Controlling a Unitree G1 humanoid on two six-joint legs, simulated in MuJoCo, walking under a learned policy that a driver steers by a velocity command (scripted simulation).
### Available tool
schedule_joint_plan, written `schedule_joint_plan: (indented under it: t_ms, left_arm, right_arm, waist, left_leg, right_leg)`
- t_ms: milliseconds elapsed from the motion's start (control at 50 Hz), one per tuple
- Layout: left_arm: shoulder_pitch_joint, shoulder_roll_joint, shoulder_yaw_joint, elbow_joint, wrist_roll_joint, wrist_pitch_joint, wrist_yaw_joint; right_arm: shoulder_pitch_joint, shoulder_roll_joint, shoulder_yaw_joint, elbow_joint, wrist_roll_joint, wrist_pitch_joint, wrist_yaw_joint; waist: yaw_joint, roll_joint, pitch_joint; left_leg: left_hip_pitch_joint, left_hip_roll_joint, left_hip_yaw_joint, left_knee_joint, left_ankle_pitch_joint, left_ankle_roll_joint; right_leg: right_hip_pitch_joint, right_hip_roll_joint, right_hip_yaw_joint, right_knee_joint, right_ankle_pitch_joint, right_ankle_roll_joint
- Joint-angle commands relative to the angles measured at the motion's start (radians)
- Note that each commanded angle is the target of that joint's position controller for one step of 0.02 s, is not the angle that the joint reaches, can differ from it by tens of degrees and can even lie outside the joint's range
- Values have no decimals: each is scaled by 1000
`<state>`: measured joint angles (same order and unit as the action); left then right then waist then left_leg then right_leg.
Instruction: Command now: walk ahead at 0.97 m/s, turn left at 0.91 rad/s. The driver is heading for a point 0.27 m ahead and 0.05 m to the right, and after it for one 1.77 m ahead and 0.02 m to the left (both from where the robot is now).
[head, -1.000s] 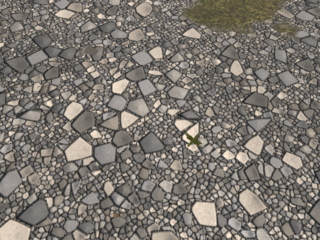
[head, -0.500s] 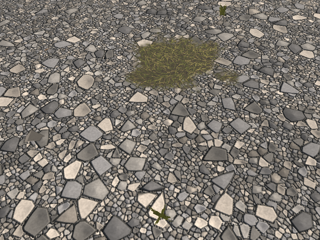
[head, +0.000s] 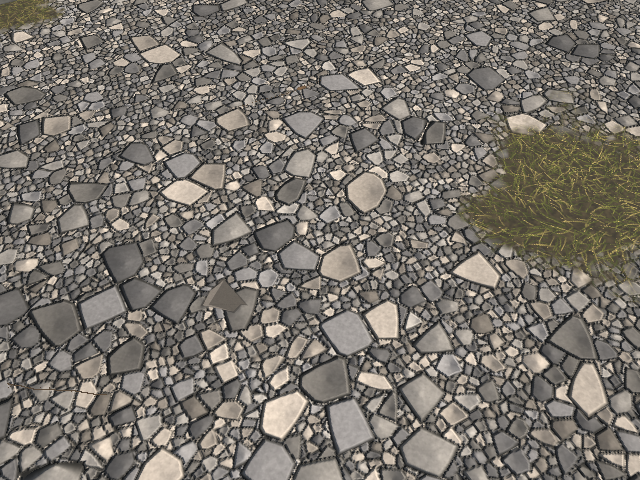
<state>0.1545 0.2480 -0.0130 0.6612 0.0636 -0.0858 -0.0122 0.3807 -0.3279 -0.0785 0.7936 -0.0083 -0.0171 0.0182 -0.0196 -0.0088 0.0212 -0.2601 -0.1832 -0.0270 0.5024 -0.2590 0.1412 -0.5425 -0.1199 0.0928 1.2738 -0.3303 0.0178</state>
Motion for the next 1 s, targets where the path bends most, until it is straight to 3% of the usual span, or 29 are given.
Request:
schedule_joint_plan:
  t_ms: [20,80,160,200,220,240,260,280,300,320,340,360,380,400,520,580,640,680,700,720,740,760,780,800,840,880,900,960,1000]
  left_arm:
    - [-37,114,21,-93,6,26,-9]
    - [-175,83,0,-135,-19,18,-29]
    - [-182,112,9,-119,-27,2,-24]
    - [-85,168,37,-85,-22,-1,-9]
    - [61,202,58,-43,-33,1,3]
    - [279,232,77,12,-37,4,22]
    - [487,303,100,46,-18,5,46]
    - [395,386,117,58,-1,3,29]
    - [245,273,109,21,-11,9,10]
    - [184,194,95,16,-21,5,4]
    - [192,154,86,46,-17,2,0]
    - [250,130,75,88,-18,-6,0]
    - [246,117,69,113,-19,-10,5]
    - [253,112,68,129,-30,-20,7]
    - [287,141,69,179,-62,-47,-8]
    - [354,167,72,224,-69,-57,-7]
    - [378,232,79,252,-57,-44,5]
    - [353,264,87,264,-39,-11,26]
    - [316,243,81,252,-34,-5,31]
    - [359,107,55,211,-42,-10,20]
    - [423,97,51,184,-79,-20,8]
    - [272,156,61,160,-69,-22,18]
    - [193,144,56,142,-66,-27,14]
    - [164,121,49,141,-53,-23,9]
    - [194,83,39,143,-26,8,-11]
    - [115,56,31,117,-16,30,-29]
    - [56,51,25,83,-14,32,-35]
    - [-102,51,8,32,-32,21,-48]
    - [-177,42,2,18,-51,16,-61]
  right_arm:
    - [-19,-139,-31,-79,8,-41,-8]
    - [-16,-141,-36,-77,8,-50,-5]
    - [38,-159,-39,-42,23,-73,-4]
    - [39,-199,-46,-26,10,-73,-14]
    - [24,-223,-49,-21,-11,-67,-16]
    - [-27,-213,-44,-25,-26,-63,-16]
    - [-39,-106,-15,-44,-36,-70,-21]
    - [137,25,20,-95,30,-80,-1]
    - [74,-51,27,-62,-2,-72,-14]
    - [-39,-87,22,-67,-12,-67,-7]
    - [-121,-86,25,-84,-20,-65,3]
    - [-199,-72,29,-112,-37,-61,11]
    - [-150,-34,42,-120,-37,-49,23]
    - [-155,-27,50,-119,-41,-40,29]
    - [-412,-16,86,-209,-34,-42,52]
    - [-501,6,101,-228,-22,-52,58]
    - [-438,-38,85,-205,-33,-54,34]
    - [-146,-102,50,-107,-37,-50,5]
    - [70,-151,25,-44,-45,-46,-13]
    - [162,-239,-5,-19,-65,-45,-29]
    - [131,-252,-14,-28,-52,-40,-21]
    - [28,-181,-11,-25,-33,-43,-14]
    - [-12,-127,-2,-8,-23,-53,-12]
    - [-39,-90,4,7,-30,-63,-9]
    - [-39,-27,24,36,-25,-77,-13]
    - [-13,-12,29,68,-3,-93,-14]
    - [4,-40,24,73,-1,-100,-11]
    - [1,-51,20,77,0,-116,1]
    - [64,-65,22,98,11,-133,0]
  waist:
    - [37,1,65]
    - [-12,52,100]
    - [-48,80,35]
    - [1,70,-46]
    - [79,74,-131]
    - [207,56,-211]
    - [280,-90,-321]
    - [84,-522,-405]
    - [79,-257,-249]
    - [87,-73,-156]
    - [86,29,-80]
    - [93,7,-22]
    - [35,-47,-35]
    - [27,-73,-9]
    - [32,-11,105]
    - [57,-10,132]
    - [11,-86,33]
    - [-129,-119,-133]
    - [-229,-100,-225]
    - [-172,133,-340]
    - [-106,272,-471]
    - [-98,112,-280]
    - [-75,44,-136]
    - [-35,-16,-61]
    - [38,21,-16]
    - [53,37,59]
    - [49,64,85]
    - [33,26,133]
    - [-2,6,142]
  left_leg:
    - [-73,223,-340,-339,3,191]
    - [-130,166,-265,-377,114,135]
    - [94,257,-277,-335,468,81]
    - [256,277,-264,-182,779,39]
    - [283,268,-246,-4,911,21]
    - [176,236,-212,270,870,1]
    - [-16,177,-148,684,537,-8]
    - [-336,3,-122,947,-173,-46]
    - [-470,101,-120,985,-104,-21]
    - [-463,150,-110,940,-15,-27]
    - [-434,177,-103,874,2,-27]
    - [-409,198,-114,801,-6,-27]
    - [-407,202,-124,778,-15,-37]
    - [-410,216,-128,740,-21,-47]
    - [-415,234,50,300,263,-83]
    - [-271,226,116,114,393,-46]
    - [-172,130,169,79,257,-5]
    - [137,81,152,64,133,23]
    - [393,165,65,77,88,54]
    - [645,436,-294,62,-191,98]
    - [769,591,-820,-148,-304,195]
    - [647,517,-681,-199,-270,161]
    - [467,485,-519,-218,-131,148]
    - [325,439,-419,-244,-37,124]
    - [135,386,-305,-304,-17,98]
    - [76,344,-220,-381,-21,85]
    - [60,347,-192,-412,39,92]
    - [7,274,2,-471,259,55]
    - [25,297,75,-549,450,15]
  right_leg:
    - [-108,-19,-69,-195,28,39]
    - [11,17,-115,-535,303,44]
    - [119,51,-108,-714,489,-15]
    - [206,112,-123,-735,342,-48]
    - [334,152,-146,-714,223,-62]
    - [554,123,-143,-704,174,-73]
    - [769,-61,85,-688,-204,-78]
    - [907,-276,792,-1022,-479,-188]
    - [807,-266,821,-1063,-555,-224]
    - [679,-230,619,-1027,-424,-232]
    - [555,-175,475,-1029,-263,-217]
    - [478,-120,342,-1013,-60,-190]
    - [455,-111,317,-1041,-134,-191]
    - [413,-100,301,-1079,-129,-195]
    - [352,4,-16,-1253,259,-182]
    - [403,-38,-73,-1321,552,-175]
    - [620,-68,-128,-1101,1214,-148]
    - [612,-77,-148,-725,1303,-127]
    - [448,-50,-153,-418,1129,-118]
    - [150,83,-148,2,325,-111]
    - [-107,212,-1,251,-142,-106]
    - [-218,119,17,226,-23,-128]
    - [-212,84,-2,152,51,-124]
    - [-167,54,1,84,60,-120]
    - [-66,18,4,-4,53,-97]
    - [-127,-13,-23,-80,57,-74]
    - [-163,-24,-48,-148,108,-66]
    - [-97,-4,-114,-446,348,-67]
    - [21,48,-180,-590,511,-102]
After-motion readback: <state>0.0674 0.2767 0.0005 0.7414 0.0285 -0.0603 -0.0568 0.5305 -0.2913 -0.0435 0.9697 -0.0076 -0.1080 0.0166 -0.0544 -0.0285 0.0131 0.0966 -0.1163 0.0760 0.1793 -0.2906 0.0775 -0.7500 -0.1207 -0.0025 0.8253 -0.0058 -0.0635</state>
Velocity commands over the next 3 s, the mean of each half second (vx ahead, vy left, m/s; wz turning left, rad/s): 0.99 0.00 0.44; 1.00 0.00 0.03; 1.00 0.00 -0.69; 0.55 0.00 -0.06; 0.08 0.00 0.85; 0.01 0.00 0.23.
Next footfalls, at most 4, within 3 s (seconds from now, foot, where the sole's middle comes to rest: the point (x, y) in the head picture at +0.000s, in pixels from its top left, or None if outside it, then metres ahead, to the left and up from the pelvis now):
0.24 right None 0.47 -0.14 -0.77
0.70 left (276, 319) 0.86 0.13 -0.77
1.16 right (298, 178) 1.35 0.08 -0.77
1.58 left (255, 89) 1.78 0.23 -0.77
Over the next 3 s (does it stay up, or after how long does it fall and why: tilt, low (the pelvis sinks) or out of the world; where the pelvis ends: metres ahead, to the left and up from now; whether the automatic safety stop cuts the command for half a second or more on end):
stays up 1.88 0.08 0.01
